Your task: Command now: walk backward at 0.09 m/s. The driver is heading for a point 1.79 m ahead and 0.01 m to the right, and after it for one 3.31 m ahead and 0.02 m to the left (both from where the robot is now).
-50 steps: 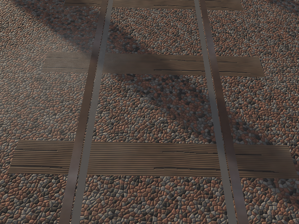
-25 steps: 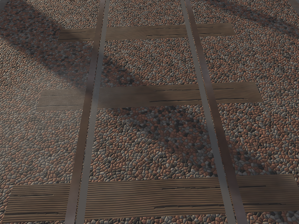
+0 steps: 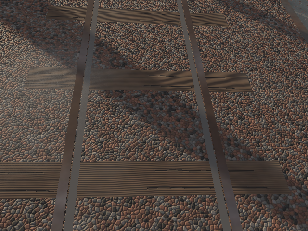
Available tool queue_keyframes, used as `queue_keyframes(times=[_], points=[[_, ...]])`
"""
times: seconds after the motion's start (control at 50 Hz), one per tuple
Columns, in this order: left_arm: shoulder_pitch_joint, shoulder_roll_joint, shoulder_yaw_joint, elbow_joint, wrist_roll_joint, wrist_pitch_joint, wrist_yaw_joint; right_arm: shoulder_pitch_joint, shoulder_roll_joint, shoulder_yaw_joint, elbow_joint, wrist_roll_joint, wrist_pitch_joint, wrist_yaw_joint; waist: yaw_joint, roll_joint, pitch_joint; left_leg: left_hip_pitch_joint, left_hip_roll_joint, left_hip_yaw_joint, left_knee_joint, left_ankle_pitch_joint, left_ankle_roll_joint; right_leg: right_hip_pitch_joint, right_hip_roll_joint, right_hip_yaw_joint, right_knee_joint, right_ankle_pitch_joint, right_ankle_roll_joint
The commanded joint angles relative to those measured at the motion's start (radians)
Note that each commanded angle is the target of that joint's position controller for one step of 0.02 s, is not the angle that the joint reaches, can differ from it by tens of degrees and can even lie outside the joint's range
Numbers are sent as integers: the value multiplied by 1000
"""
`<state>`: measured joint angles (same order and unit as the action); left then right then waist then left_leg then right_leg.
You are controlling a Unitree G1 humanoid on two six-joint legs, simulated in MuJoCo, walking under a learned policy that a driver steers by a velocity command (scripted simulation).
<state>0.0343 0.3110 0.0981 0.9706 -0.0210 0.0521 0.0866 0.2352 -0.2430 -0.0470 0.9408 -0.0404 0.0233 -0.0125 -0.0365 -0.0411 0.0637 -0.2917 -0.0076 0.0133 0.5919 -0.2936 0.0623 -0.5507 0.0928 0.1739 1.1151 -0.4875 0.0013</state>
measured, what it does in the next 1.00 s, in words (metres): steps on the spot: right foot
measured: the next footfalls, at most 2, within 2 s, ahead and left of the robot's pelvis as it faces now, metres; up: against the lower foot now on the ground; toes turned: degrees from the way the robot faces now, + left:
right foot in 0.30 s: -0.05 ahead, -0.13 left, +0.00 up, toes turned +0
left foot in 1.90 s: +0.33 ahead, +0.12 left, +0.00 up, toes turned +2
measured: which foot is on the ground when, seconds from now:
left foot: down 0.00-1.00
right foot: up 0.00-0.28, down 0.30-1.00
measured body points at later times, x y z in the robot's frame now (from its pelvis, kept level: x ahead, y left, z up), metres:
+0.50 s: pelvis -0.04 +0.01 +0.00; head -0.03 +0.00 +0.45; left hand -0.05 +0.27 -0.15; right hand +0.05 -0.26 -0.13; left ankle +0.02 +0.08 -0.73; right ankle -0.09 -0.13 -0.73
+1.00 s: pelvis -0.04 -0.01 +0.00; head -0.02 -0.01 +0.45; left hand -0.03 +0.24 -0.15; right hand +0.05 -0.26 -0.14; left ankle +0.02 +0.08 -0.73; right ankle -0.09 -0.13 -0.73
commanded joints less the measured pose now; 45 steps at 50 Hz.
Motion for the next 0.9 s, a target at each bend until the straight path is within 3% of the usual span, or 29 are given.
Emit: queue_keyframes(times=[0.02, 0.06, 0.12, 0.18, 0.22, 0.28, 0.32, 0.34, 0.36, 0.4, 0.46, 0.6, 0.9], points=[[100, 95, 32, 26, 7, -11, 7, -190, -85, 2, -99, 35, -45, -16, 93, 132, -32, 1, 195, -277, -359, -133, 59, 18, -11, 57, 101, 127, 17], [89, 76, 28, 28, 8, -21, -3, -120, -64, 16, -65, 37, -52, -26, 68, 153, -43, 79, 187, -255, -375, -134, 69, 48, -47, 6, 8, 167, 52], [56, 56, 13, 16, 6, -26, -16, -69, -101, 12, -39, 35, -55, -36, 34, 170, -46, 161, 190, -276, -392, -175, 69, 107, -115, -61, -217, 150, 88], [60, 47, -1, 19, 0, -29, -27, -50, -144, -2, -32, 34, -41, -36, 7, 188, -21, 132, 196, -297, -398, -219, 74, 212, -126, -114, -405, 58, 84], [113, 55, -3, 43, -2, -31, -31, -46, -152, -10, -32, 40, -33, -32, 8, 181, -6, 112, 200, -313, -404, -242, 85, 254, -122, -140, -506, 38, 60], [223, 33, -12, 101, 10, -30, -38, -50, -143, -18, -29, 60, -27, -27, 38, 134, 1, 58, 165, -281, -388, -217, 61, 375, -117, -176, -761, 243, -2], [279, 47, -19, 119, 36, -30, -43, -38, -124, -22, -29, 47, -35, -13, 29, 75, -55, 13, 129, -235, -336, -106, 26, 466, -161, -145, -714, 305, -45], [295, 69, -14, 129, 25, -32, -46, -48, -110, -24, -42, 43, -37, -10, 20, 15, -76, 36, 79, -170, -330, -92, 10, 420, -165, -152, -683, 244, -59], [293, 40, -20, 132, 21, -43, -53, -106, -105, -25, -57, 41, -36, -13, 40, -9, -59, 92, 51, -114, -285, -67, 1, 312, -169, -132, -725, 149, -62], [236, 29, -30, 115, 32, -68, -51, -137, -92, -22, -71, 38, -33, -19, 21, -44, -42, 147, 45, -85, -222, 23, 8, 214, -187, -103, -783, 99, -46], [240, 27, -36, 107, 31, -88, -45, -111, -93, -23, -54, 33, -29, -17, 14, -9, -38, 157, 44, -80, -205, 54, 23, 201, -178, -107, -782, 95, -20], [314, 0, -49, 112, 27, -87, -38, -101, -91, -19, -29, 38, -33, -12, 36, 36, -12, 101, 51, -94, -212, 36, 28, 232, -153, -129, -750, 134, -21], [328, -29, -53, 96, 26, -84, -39, -100, -78, -13, 20, 44, -33, -19, 36, 38, -43, 131, 57, -95, -169, 184, 38, 268, -133, -146, -730, 231, -15]])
